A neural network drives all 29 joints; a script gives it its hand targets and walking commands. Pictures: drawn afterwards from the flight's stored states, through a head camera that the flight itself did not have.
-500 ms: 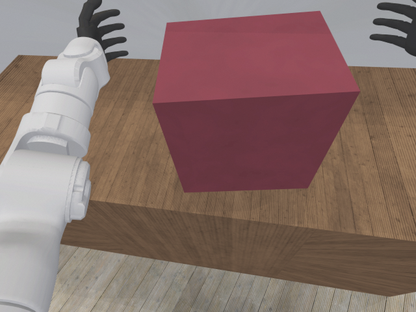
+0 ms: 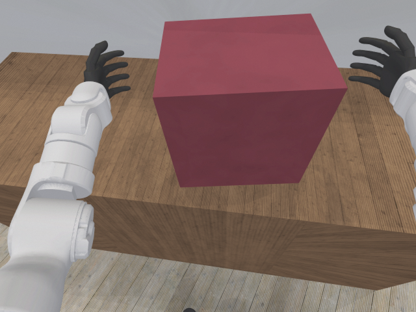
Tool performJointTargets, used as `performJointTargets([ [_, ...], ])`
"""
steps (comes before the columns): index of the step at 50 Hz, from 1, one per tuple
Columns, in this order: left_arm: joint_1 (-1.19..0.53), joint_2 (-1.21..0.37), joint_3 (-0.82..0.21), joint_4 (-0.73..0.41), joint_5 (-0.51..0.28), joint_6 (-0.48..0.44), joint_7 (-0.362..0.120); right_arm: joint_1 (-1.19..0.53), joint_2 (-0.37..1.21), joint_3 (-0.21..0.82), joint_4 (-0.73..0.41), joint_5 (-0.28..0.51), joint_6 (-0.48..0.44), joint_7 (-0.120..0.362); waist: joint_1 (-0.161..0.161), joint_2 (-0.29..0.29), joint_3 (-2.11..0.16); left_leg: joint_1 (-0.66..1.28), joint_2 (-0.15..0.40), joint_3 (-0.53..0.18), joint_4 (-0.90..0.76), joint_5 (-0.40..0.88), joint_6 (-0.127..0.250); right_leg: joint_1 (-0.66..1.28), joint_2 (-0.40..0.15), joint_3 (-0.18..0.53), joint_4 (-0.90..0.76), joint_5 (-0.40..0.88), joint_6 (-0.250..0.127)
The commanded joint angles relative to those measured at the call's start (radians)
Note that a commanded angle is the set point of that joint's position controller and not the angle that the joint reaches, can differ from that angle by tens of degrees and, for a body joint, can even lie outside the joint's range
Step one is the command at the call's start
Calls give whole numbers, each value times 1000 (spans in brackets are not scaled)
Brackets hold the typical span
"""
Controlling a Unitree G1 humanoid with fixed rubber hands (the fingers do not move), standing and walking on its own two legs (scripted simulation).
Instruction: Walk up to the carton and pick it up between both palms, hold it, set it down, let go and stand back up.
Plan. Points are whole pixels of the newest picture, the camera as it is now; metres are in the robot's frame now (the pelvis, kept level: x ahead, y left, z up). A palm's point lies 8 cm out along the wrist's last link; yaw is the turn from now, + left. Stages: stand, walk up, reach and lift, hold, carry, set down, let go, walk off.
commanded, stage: set down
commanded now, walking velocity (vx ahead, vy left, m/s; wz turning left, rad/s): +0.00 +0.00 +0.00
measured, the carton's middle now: (238, 109) +0.54 +0.04 +0.05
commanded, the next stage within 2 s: none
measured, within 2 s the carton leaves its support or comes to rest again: neither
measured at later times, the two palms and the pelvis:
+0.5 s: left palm (101, 119) +0.40 +0.27 +0.14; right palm (404, 117) +0.46 -0.24 +0.14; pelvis +0.02 +0.00 +0.01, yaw +0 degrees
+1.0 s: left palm (111, 158) +0.36 +0.25 +0.09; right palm (414, 174) +0.39 -0.27 +0.09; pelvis +0.03 +0.01 +0.01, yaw -2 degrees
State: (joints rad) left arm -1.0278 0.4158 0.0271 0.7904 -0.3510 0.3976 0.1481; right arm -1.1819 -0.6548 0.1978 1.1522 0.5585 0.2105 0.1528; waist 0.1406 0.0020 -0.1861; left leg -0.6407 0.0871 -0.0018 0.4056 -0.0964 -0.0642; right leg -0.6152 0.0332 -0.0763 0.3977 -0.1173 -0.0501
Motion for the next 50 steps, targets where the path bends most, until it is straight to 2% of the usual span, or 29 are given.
performJointTargets([
  [1, -397, 148, 61, -153, 25, -4, -6, -441, -231, -80, -162, -20, -23, -6, -29, -84, -630, 239, -89, 52, 2, 152, 44, 473, 27, 55, 12, 185, 51],
  [6, -311, 132, 96, -193, 68, 10, -18, -348, -216, -70, -188, -3, -28, -1, -18, -81, -543, 267, -93, 55, -7, 179, 40, 518, 26, 59, 6, 191, 63],
  [13, -196, 109, 137, -330, 104, 7, -24, -211, -204, -84, -276, 9, -49, 14, -17, -61, -462, 320, -100, 58, -14, 183, 34, 539, 27, 67, -10, 190, 67],
  [21, -28, 73, 169, -508, 129, 8, -31, -52, -224, -154, -399, -12, -87, 15, -49, -39, -451, 394, -102, 54, -6, 223, 27, 548, 35, 68, -17, 248, 67],
  [29, 185, 23, 191, -646, 158, 16, -43, 126, -232, -202, -497, -35, -128, 20, -82, -50, -404, 470, -102, 50, -5, 264, 30, 535, 43, 63, -31, 289, 66],
  [40, 422, -42, 206, -742, 194, -57, -40, 357, -193, -211, -596, -34, -200, 57, -76, -50, -301, 470, -115, 59, -26, 211, 35, 509, 39, 74, -39, 275, 59],
  [50, 581, -96, 190, -767, 207, -161, -39, 521, -182, -230, -636, -52, -283, 80, -81, -55, -251, 495, -114, 63, -30, 165, 43, 458, 35, 82, -46, 248, 49],
])
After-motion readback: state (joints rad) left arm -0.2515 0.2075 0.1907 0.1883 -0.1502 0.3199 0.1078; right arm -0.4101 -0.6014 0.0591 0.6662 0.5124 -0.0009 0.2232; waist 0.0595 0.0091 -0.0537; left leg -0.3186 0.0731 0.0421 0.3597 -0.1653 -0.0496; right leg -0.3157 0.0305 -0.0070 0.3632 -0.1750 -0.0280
